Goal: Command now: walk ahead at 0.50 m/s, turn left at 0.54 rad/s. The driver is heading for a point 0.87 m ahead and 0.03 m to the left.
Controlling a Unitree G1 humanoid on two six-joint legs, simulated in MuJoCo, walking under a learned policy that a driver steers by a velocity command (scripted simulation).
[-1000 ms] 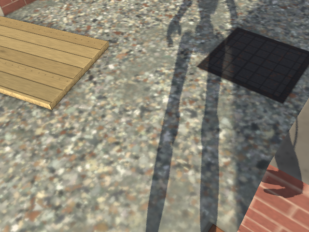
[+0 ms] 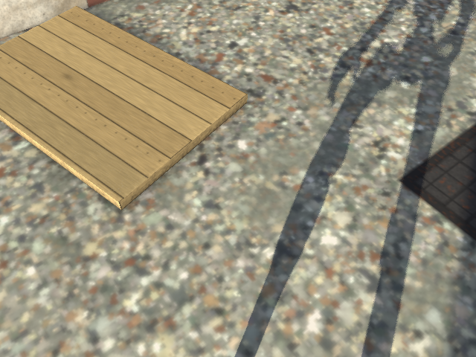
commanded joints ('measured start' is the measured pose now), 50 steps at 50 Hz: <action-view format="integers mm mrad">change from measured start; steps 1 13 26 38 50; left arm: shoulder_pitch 17 -119 -379 -71 59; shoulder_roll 209 125 91 113 159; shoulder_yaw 55 9 -22 -2 20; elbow -32 -175 -228 -162 -100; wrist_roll -15 26 4 7 -20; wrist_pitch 9 -44 -50 -24 14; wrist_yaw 14 16 -50 -20 23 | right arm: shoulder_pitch -115 99 225 86 -164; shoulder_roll -92 -188 -231 -172 -147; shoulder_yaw -31 -72 -73 -34 -27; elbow -127 -86 33 -77 -120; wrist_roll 0 -10 -7 -39 -14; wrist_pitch -13 -57 -43 -89 -96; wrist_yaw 10 -19 -46 -46 -22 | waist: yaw -17 -47 -162 -67 -6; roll -111 -20 80 -97 -129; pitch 38 -94 -7 -60 -48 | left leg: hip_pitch -7 490 686 -22 203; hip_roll -69 68 124 -27 -131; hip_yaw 83 -366 -233 -105 -109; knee -58 -455 -377 386 -207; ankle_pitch -149 130 173 -242 30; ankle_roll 52 282 167 -48 -73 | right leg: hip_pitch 48 -731 -744 -219 -237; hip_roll -302 -120 -46 -155 -119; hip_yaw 81 363 288 667 687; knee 59 861 286 -41 94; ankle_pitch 782 74 314 352 295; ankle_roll -150 13 -68 -295 -213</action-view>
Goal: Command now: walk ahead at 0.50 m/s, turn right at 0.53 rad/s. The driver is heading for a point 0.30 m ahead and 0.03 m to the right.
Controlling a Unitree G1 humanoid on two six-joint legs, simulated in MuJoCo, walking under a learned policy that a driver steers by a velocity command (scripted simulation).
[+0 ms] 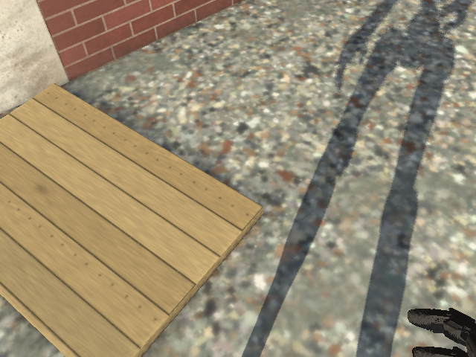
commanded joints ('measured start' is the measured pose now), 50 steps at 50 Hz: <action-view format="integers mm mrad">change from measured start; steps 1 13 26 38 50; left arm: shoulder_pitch -9 -62 -273 -264 -253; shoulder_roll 166 56 71 62 54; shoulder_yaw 47 10 -1 2 11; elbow -59 -128 -183 -142 -43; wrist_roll -1 23 46 39 37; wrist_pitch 1 47 66 46 47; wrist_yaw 10 11 6 -2 10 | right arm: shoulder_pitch -37 108 224 190 198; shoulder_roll -118 -104 -61 -88 -83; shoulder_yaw -46 -45 -5 -18 -24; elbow -71 34 145 213 304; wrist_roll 9 -21 -24 -11 -9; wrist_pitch -26 6 51 89 100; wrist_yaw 8 2 -10 -34 -53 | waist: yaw -54 -62 -138 -115 -116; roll -144 87 -178 -60 -47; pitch -41 -107 -152 -88 -39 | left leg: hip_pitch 182 400 311 373 376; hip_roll -34 209 22 35 34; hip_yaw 21 -53 116 115 118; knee -62 -211 -56 -66 -95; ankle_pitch -57 529 -322 -162 -217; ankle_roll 31 289 27 22 26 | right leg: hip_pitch -33 -408 -32 -63 -89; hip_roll -242 -136 -295 -188 -159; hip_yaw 242 -97 55 -40 -70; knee -3 604 24 102 68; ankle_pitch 268 -76 321 440 292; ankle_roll -114 135 -90 -19 0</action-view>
